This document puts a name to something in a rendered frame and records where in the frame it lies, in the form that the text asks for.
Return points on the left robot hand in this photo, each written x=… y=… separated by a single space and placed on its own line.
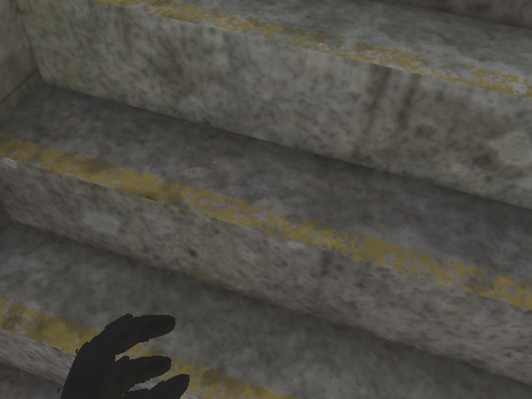
x=95 y=373

